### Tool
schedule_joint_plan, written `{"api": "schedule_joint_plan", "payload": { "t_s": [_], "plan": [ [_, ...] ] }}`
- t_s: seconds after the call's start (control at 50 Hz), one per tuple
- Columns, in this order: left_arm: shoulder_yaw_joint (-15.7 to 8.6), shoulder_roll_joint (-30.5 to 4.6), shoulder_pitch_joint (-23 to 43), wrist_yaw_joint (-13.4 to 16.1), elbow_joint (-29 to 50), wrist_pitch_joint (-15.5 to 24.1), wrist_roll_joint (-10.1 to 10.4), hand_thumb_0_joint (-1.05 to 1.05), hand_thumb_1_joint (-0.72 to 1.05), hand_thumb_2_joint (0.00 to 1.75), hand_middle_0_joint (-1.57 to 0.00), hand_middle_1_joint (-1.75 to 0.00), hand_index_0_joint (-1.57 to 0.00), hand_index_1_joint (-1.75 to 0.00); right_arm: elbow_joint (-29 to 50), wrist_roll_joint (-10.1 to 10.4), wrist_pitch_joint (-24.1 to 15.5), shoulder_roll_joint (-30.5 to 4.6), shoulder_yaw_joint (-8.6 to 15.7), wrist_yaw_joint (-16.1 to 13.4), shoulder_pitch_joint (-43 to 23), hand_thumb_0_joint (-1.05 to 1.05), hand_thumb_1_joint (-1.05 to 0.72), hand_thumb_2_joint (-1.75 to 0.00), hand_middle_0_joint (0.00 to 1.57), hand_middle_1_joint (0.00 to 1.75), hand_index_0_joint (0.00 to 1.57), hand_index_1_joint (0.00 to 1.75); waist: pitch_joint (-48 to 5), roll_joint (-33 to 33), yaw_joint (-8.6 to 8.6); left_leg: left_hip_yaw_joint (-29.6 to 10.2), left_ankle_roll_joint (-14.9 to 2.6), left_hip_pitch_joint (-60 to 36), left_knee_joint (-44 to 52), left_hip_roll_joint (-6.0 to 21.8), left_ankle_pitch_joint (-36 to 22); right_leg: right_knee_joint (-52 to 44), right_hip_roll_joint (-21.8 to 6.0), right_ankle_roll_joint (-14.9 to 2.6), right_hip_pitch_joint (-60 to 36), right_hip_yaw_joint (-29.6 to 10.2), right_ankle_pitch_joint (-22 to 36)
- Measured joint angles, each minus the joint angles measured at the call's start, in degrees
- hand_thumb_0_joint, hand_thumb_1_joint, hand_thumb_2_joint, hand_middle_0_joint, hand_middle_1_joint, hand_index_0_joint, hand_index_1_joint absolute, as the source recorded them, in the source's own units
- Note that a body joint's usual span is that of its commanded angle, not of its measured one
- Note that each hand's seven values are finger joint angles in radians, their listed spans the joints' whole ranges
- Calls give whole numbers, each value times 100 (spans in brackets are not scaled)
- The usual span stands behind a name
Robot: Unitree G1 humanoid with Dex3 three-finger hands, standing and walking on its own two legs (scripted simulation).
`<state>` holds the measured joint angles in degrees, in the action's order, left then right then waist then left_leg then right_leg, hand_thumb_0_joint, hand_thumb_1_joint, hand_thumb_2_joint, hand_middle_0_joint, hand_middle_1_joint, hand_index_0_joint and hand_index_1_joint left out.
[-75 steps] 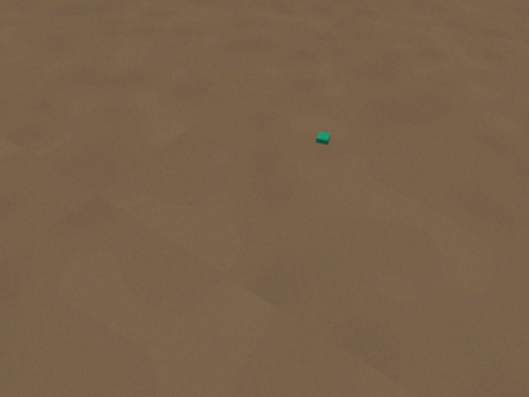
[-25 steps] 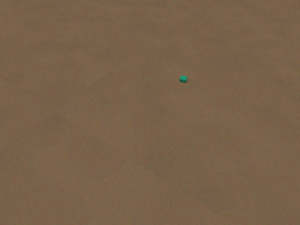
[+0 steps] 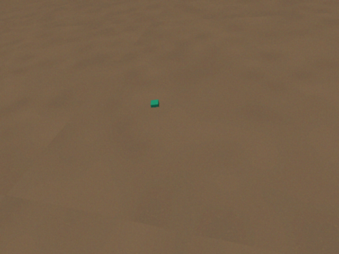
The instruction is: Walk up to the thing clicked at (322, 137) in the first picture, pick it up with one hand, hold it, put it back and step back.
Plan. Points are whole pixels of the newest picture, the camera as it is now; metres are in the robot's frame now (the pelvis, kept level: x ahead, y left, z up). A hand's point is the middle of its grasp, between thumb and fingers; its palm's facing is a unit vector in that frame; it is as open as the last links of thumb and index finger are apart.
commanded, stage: walk up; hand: left
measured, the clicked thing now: (154, 103) +1.67 +0.19 -0.72
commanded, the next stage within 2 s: none
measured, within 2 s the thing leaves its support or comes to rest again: neither
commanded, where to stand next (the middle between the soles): +1.38 +0.57 m, yaw -88 degrees
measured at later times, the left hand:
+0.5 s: hand (64, 180) +0.46 +0.41 -0.14, palm faces -0.38 -0.76 -0.53, open 7.4 cm
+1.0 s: hand (96, 111) +0.81 +0.35 -0.10, palm faces -0.46 -0.70 -0.54, open 7.4 cm
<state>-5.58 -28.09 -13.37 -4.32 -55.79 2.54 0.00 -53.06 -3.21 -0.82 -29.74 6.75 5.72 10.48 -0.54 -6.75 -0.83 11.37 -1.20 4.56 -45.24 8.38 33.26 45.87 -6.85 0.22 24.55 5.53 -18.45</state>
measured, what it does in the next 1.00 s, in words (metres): walks ahead, turning right: left foot, then right foot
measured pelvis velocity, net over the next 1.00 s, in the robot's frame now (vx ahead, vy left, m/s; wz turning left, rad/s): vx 0.55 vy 0.17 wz -0.64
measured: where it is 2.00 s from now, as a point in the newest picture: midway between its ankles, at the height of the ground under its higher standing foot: (136, 156)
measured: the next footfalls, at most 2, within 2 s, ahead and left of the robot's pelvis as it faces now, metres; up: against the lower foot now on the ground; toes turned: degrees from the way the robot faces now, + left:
left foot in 0.42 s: +0.43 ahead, +0.20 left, +0.00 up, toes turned -17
right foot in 0.86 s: +0.55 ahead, +0.02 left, +0.00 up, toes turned -45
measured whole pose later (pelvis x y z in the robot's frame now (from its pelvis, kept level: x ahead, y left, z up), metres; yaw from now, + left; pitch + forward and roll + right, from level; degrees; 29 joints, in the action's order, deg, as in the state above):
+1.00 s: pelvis +0.55 +0.17 +0.01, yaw -36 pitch -3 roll -2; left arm -2.8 -23.3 -13.9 6.4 -48.4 2.4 1.4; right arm -41.2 -3.4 4.4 -21.9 3.7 5.2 15.8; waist 5.9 -6.3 -2.1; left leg -4.3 4.3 30.8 -81.0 1.3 26.4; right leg 39.6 -1.8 -3.5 20.1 9.0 -16.8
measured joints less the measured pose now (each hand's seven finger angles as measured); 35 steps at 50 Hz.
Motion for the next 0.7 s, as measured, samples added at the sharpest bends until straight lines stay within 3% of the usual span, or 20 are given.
{"api": "schedule_joint_plan", "payload": {
  "t_s": [0.04, 0.1, 0.22, 0.3, 0.36, 0.4, 0.42, 0.44, 0.46, 0.5, 0.54, 0.62, 0.7],
  "plan": [
    [3, 105, -21, 150, 108, 67, 28, 0, 90, 90, -20, -30, -20, -30, 10, 30, 104, -31, -38, 55, -83, 1, -91, -90, 20, 30, 20, 30, 36, -123, 121, -723, 47, 717, -1308, -290, -12, 233, 155, -15, -20, -42, -280],
    [189, 438, -204, 295, 71, 25, 50, 0, 90, 90, -20, -30, -20, -30, 77, 106, 95, -23, -169, 189, -323, 1, -91, -90, 20, 30, 20, 30, 150, -301, 207, -1180, 64, 1662, -1993, -569, -378, -325, 364, -35, -485, -218, -181],
    [390, 749, -685, 382, -79, 68, 86, 0, 89, 90, -21, -30, -21, -30, 497, 93, 48, 233, -366, 370, -409, 1, -91, -90, 20, 30, 20, 30, 221, -89, 285, -1430, 177, 2907, -1217, -353, -1604, -1607, 397, 94, -1450, -867, 81],
    [375, 740, -884, 422, -38, 170, 71, 0, 89, 90, -21, -30, -21, -30, 647, -4, 159, 164, -321, 445, -345, 1, -91, -90, 21, 30, 21, 30, 149, 1, 233, -1595, 324, 3333, -780, -172, -2308, -2065, 354, 131, -1773, -1252, -8],
    [329, 606, -895, 471, 61, 220, 14, 0, 89, 90, -21, -30, -21, -30, 692, -31, 198, 13, -207, 435, -308, 1, -91, -90, 21, 30, 21, 30, 169, -28, 138, -1646, 327, 3199, -110, -105, -2482, -2106, 325, 204, -1899, -1475, -258],
    [281, 424, -827, 515, 106, 199, -32, 0, 89, 90, -21, -30, -21, -30, 730, -9, 164, -68, -114, 399, -215, 1, -91, -90, 21, 30, 21, 30, 194, 0, 51, -1559, 254, 2834, 369, -129, -2399, -1854, 254, 292, -1920, -1611, -598],
    [244, 278, -755, 547, 113, 162, -57, 0, 89, 90, -21, -30, -21, -30, 738, 4, 116, -49, -56, 359, -161, 1, -91, -90, 21, 30, 20, 30, 215, 137, -15, -1460, 269, 2688, 408, -228, -2242, -1457, 138, 253, -1807, -1685, -856],
    [190, 90, -599, 606, 91, 112, -87, 1, 89, 90, -21, -30, -21, -30, 742, 5, 65, 63, -14, 296, -136, 0, -91, -90, 20, 30, 20, 30, 325, 428, -93, -1258, 248, 2690, 123, -397, -2010, -741, -48, 77, -1552, -1780, -986],
    [148, -55, -447, 681, 84, 62, -100, 1, 89, 90, -21, -30, -21, -30, 789, 7, 15, 154, -21, 238, -82, 0, -91, -90, 20, 30, 20, 30, 443, 627, -153, -1081, 210, 2690, -165, -466, -1776, 216, -45, -78, -1179, -1881, -1158],
    [135, -200, -200, 798, 120, 18, -51, 1, 90, 90, -21, -30, -21, -30, 746, 112, -18, 327, -66, 121, 57, 0, -91, -90, 20, 30, 20, 30, 582, 762, -273, -872, 126, 2507, -285, -427, -1517, 1926, 280, -370, -381, -1695, -1179],
    [164, -218, -13, 779, 172, 42, 13, 1, 90, 90, -20, -30, -20, -30, 605, 135, 80, 496, -95, 43, 230, 0, -91, -90, 20, 30, 20, 30, 580, 820, -408, -711, 78, 2106, 201, -451, -1571, 2705, 423, -428, 244, -1180, -707],
    [219, -99, 62, 593, 300, 59, 170, 0, 90, 90, -20, -30, -20, -30, 542, 57, 122, 547, -113, -9, 637, 1, -91, -90, 20, 30, 20, 30, 418, 701, -604, -312, -130, 1210, 1442, -577, -1809, 2339, 449, -255, 889, -418, 224],
    [220, -50, 35, 505, 300, -59, 184, 0, 90, 90, -20, -30, -20, -30, 661, 54, 48, 520, -62, -65, 990, 1, -91, -90, 21, 30, 21, 30, 333, 656, -728, 137, -321, 431, 2059, -884, -1652, 1323, 433, -141, 955, -268, 600]
  ]
}}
